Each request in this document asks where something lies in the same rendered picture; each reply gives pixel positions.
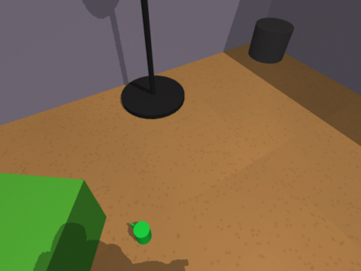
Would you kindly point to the coat stand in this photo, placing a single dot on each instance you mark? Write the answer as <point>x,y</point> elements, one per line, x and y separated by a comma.
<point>152,97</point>

